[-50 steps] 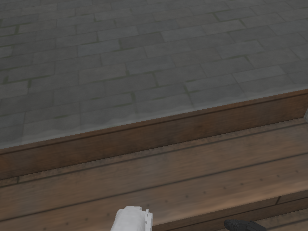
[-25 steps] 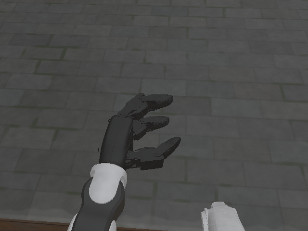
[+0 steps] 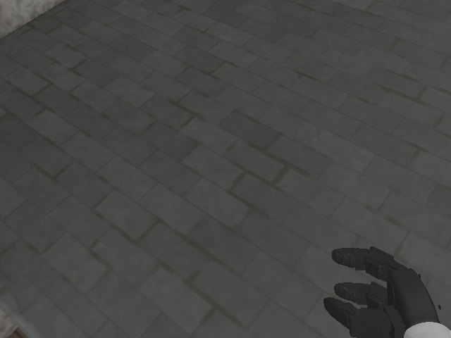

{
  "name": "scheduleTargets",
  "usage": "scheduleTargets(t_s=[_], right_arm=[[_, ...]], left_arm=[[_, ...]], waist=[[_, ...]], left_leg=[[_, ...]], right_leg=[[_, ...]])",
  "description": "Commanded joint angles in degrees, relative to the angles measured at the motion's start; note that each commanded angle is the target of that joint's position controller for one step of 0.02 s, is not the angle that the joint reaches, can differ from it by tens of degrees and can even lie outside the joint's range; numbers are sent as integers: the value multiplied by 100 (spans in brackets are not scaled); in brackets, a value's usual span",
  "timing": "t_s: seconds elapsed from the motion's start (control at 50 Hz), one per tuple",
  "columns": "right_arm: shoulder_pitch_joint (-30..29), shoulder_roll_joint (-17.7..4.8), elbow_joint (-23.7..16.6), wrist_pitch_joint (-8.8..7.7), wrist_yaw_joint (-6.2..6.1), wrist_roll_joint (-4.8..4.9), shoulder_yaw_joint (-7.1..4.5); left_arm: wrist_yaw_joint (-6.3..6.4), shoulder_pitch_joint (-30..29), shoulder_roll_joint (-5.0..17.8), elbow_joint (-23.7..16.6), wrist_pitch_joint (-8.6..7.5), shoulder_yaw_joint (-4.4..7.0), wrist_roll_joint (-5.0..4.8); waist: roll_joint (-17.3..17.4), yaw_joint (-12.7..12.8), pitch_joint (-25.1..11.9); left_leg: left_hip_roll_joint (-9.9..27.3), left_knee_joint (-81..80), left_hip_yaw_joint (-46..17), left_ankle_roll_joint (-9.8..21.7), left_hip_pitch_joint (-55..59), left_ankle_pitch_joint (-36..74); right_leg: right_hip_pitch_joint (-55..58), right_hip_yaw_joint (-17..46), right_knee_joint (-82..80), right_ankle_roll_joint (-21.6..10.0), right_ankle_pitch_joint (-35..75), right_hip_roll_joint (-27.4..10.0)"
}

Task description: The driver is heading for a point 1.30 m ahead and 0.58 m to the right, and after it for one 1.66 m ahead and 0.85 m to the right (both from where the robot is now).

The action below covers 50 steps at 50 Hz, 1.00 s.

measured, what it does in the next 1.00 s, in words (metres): climbs, turning right: right foot, then left foot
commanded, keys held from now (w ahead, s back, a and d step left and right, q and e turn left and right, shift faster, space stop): w+e+shift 0.04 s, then e+shift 0.96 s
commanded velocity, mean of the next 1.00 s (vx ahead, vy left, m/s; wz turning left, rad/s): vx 0.27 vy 0.00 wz -0.73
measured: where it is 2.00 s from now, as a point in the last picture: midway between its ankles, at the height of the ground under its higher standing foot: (402, 158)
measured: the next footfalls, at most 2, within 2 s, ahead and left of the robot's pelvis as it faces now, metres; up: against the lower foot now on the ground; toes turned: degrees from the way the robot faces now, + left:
right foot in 0.36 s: +0.47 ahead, -0.18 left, +0.00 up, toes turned -6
left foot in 0.74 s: +0.65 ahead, -0.05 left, +0.00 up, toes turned -43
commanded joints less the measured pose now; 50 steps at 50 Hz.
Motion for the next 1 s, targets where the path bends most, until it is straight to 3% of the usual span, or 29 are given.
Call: scheduleTargets(t_s=[0.02, 0.04, 0.06, 0.08, 0.1, 0.12, 0.16, 0.18, 0.22, 0.26, 0.3, 0.32, 0.34, 0.36, 0.38, 0.4, 0.42, 0.44, 0.46, 0.54, 0.62, 0.7, 0.72, 0.74, 0.76, 0.78, 0.8, 0.88, 1.0], right_arm=[[2349, -2022, 269, -106, -189, -280, -910], [1985, -1828, 618, -309, -147, -216, -861], [1908, -1353, 1026, -516, -143, -76, -750], [1951, -795, 1497, -677, -168, -109, -596], [2013, -337, 1676, -774, -257, -176, -480], [2008, -213, 1763, -776, -310, -210, -399], [2159, -366, 1980, -942, -345, -219, -390], [2084, 416, 2351, -909, -84, -162, -40], [1152, -352, 1871, -1057, -202, -311, -204], [726, -1404, 1540, -1212, -260, -245, -512], [925, -2084, 1427, -1206, -179, -192, -738], [872, -2244, 1319, -1175, -119, -182, -793], [1312, -2126, 1356, -1178, -49, -259, -745], [1838, -1429, 1426, -1170, 48, -286, -549], [3306, 35, 1365, -1146, 229, -447, -167], [3331, -370, 1102, -1047, 223, -116, -208], [1679, -1383, 725, -959, 119, 33, -457], [649, -1520, 332, -890, -279, 147, -467], [832, -1481, 323, -792, -423, 20, -464], [1056, -1015, 223, -575, -523, -28, -368], [587, -1005, 172, -464, -523, 87, -337], [740, -1192, 334, -457, -461, 117, -482], [914, -1244, 419, -453, -454, 63, -520], [1084, -1441, 309, -383, -500, -97, -556], [875, -1531, 190, -320, -505, -263, -562], [641, -1409, 138, -320, -532, -215, -615], [523, -1073, 92, -300, -572, -178, -533], [458, -1155, 224, -177, -659, -63, -500], [760, -1579, 591, -195, -602, -34, -739]], left_arm=[[-357, -1778, 1380, -1890, -479, 448, 54], [-270, -2131, 723, -2207, -452, 303, 68], [-194, -2132, 374, -2288, -403, 136, 108], [-68, -2205, -12, -2331, -267, -23, 247], [-51, -2330, -48, -2484, -145, -86, 319], [-55, -1916, 123, -2373, 64, -23, 267], [59, -1734, 408, -2283, 308, 94, 212], [-391, -2649, 268, -2682, 164, -120, 743], [-489, -2489, 207, -2770, -100, -248, 688], [-709, -2347, 457, -2367, -168, -164, 527], [-900, -2154, 728, -2057, 6, -88, 321], [-896, -1764, 1178, -1838, 20, 73, 144], [-704, -854, 1739, -1559, -32, 322, 111], [-353, 467, 2168, -1191, -54, 535, 449], [-238, 575, 2418, -1181, -8, 443, 660], [-249, -75, 2187, -1356, -20, 435, 655], [-227, -1099, 1816, -1538, -36, 370, 501], [-96, -2420, 1840, -2152, 156, 445, -101], [-22, -2714, 1745, -2278, 244, 401, -158], [145, -2627, 1563, -2379, 436, 367, 118], [361, -2369, 1876, -2363, 730, 507, -23], [315, -2428, 1481, -2527, 816, 474, -16], [256, -2127, 1130, -2477, 806, 398, -18], [224, -1682, 704, -2423, 786, 274, 76], [116, -1183, 1129, -2639, 685, 325, 71], [89, -1493, 1634, -2593, 646, 442, 29], [121, -1669, 1915, -2448, 712, 524, -16], [166, -1918, 1327, -2544, 892, 330, 106], [33, -2336, 1155, -2689, 863, 210, 59]], waist=[[303, -1625, -3140], [-308, -1159, -2584], [-816, -854, -1670], [-889, -507, -677], [-567, -479, -260], [-626, -209, -79], [-684, -52, 205], [110, 41, -396], [-354, 382, -645], [-55, 430, -612], [131, 490, -267], [-20, 563, -171], [-52, 641, -332], [-766, 964, -1198], [-1972, -11, -3343], [-1162, 87, -3263], [-364, 352, -1499], [-299, -9, -516], [157, -305, -568], [167, -642, -982], [-412, -447, -1519], [-857, -484, -1174], [-414, -396, -1232], [445, -214, -1526], [1497, 253, -1918], [1701, 103, -1542], [1169, -57, -1230], [410, -44, -655], [1043, -237, -961]], left_leg=[[2034, -5613, -6794, 808, 6222, -908], [2125, -5547, -6377, 747, 5757, -390], [2198, -5308, -5589, 742, 4976, 1336], [2080, -4825, -4627, 679, 4155, 2759], [1936, -4586, -4127, 600, 3816, 3429], [2059, -4794, -3726, 552, 3825, 3674], [2172, -5317, -2996, 187, 4310, 4827], [1990, -5043, -2335, 124, 4712, 5367], [1312, -5618, -1229, -231, 3838, 4435], [320, -6096, 159, -637, 1083, 3492], [701, -5737, 198, -861, 1750, 5062], [913, -5124, 183, -1165, 2586, 5988], [1072, -4168, -74, -1605, 2910, 6396], [1009, -1803, -503, -2049, 2598, 4452], [147, 299, -1081, -2450, 2137, -941], [98, 1135, -1961, -2398, 1163, -779], [143, 1315, -1865, -2163, 347, -504], [185, 729, -1612, -1700, 581, 299], [374, 416, -1779, -1560, 828, 648], [365, -1502, -1667, -1480, 1949, 933], [-26, -3297, -1677, -1635, 2977, 2264], [215, -5121, -2001, -1498, 3987, 3066], [892, -5522, -2244, -1156, 4785, 3503], [2271, -5255, -3392, -488, 5721, 4284], [3352, -5570, -4673, 382, 5637, 4188], [3309, -5815, -4873, 700, 5183, 3103], [2747, -5806, -4000, 440, 4731, 2268], [1859, -5839, -2205, -42, 3649, 2871], [2131, -5760, -1330, -3, 3932, 2793]], right_leg=[[-4575, 2270, 7692, -425, 148, 1734], [-5188, 2706, 8519, -598, 60, 1532], [-5357, 2504, 8418, -713, -158, 1196], [-5565, 2413, 8080, -655, -560, 959], [-5608, 2559, 7745, -612, -1149, 860], [-5714, 2372, 7221, -605, -1624, 881], [-6053, 2580, 6370, -667, -2244, 847], [-6847, 2279, 6541, -771, -2146, 755], [-5637, 1789, 4168, -516, -1878, 648], [-1618, 1171, 2228, -94, 737, 1056], [-1109, 803, 1114, 193, 1707, 1517], [-1072, 634, 83, 42, 1963, 1692], [-393, 944, -169, -249, 2088, 1760], [1018, 1913, -26, -1286, 3890, 1020], [2984, 4212, 440, -3204, 8602, -214], [2895, 5734, -114, -3557, 7835, -1118], [1200, 4897, -414, -2611, 6208, -569], [-686, 4612, -1015, -2175, 4670, 127], [-1416, 4457, -1243, -1965, 3417, 239], [-2913, 4041, -1175, -1523, 3136, 788], [-3098, 4030, -937, -971, 1952, 1229], [-3166, 4415, -373, -622, -93, 1484], [-3653, 4009, 525, -398, -1812, 1861], [-4531, 3029, 2074, -176, -3190, 2408], [-4985, 2737, 3145, 53, -3333, 2156], [-5358, 2211, 3926, 309, -2781, 1621], [-5220, 2166, 4282, 415, -2197, 1373], [-4736, 1525, 4577, 498, -1193, 1107], [-3551, 1242, 1997, 331, -1241, 675]])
